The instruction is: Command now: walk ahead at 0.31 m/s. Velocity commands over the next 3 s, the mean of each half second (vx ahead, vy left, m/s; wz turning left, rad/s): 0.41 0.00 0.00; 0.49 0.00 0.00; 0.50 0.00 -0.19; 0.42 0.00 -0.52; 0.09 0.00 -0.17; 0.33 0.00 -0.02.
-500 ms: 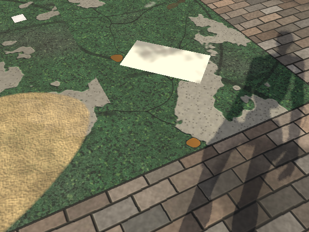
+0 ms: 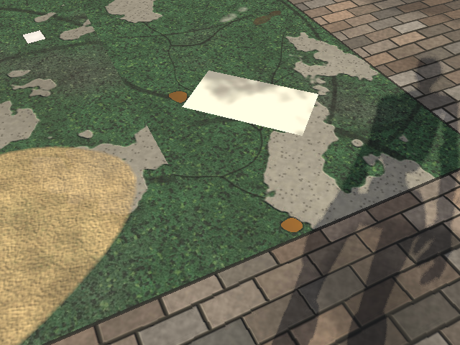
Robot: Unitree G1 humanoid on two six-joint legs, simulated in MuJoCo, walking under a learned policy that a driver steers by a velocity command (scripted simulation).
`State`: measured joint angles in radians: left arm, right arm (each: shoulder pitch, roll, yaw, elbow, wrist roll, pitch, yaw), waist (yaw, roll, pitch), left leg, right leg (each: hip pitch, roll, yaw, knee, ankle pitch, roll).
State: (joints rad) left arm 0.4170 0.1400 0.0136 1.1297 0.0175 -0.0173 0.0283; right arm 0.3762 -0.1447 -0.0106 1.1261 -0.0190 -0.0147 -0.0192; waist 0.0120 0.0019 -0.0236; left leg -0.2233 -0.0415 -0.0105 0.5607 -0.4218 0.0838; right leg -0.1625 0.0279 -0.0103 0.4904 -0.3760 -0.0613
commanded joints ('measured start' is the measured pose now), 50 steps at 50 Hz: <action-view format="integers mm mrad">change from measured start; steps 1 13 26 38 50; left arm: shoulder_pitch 161 -135 -277 -63 151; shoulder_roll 157 78 130 121 140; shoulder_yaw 46 45 52 48 32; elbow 16 -128 -227 -100 -57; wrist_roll -1 15 -3 -3 2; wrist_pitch -11 -61 -39 -96 -92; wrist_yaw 1 -53 -41 -27 -16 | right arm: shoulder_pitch -133 123 151 12 -438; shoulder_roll -48 -111 -162 -66 -78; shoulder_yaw -9 -44 -24 -39 -28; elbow -114 -73 -32 -140 -297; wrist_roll -17 -4 4 -22 -1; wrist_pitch -41 -78 -110 -37 -40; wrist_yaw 17 11 -9 38 50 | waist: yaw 61 -34 56 -55 58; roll -158 28 115 -23 -70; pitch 205 169 72 100 140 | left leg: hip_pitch -325 277 264 -291 -425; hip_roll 26 297 233 144 93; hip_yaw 55 -292 10 -10 106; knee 111 -418 -193 574 57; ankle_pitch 19 210 1217 186 417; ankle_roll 4 108 55 -14 -29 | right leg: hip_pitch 75 -587 -161 -56 242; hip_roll -327 -106 43 -229 -213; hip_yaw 468 11 -142 174 41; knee -357 599 107 -367 -326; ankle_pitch -389 84 269 306 682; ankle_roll -185 -23 -81 -170 -124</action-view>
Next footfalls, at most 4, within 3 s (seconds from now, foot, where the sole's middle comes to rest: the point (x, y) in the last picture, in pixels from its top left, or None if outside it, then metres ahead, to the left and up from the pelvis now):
0.56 right None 0.43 -0.04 -0.77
1.12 left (203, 282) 0.75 0.12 -0.77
1.68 right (257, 218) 1.01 -0.06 -0.77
2.18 left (248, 165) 1.28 -0.03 -0.77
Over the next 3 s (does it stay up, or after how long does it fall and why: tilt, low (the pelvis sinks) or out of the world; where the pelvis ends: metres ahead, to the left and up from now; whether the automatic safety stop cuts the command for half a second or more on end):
stays up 1.27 -0.06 0.00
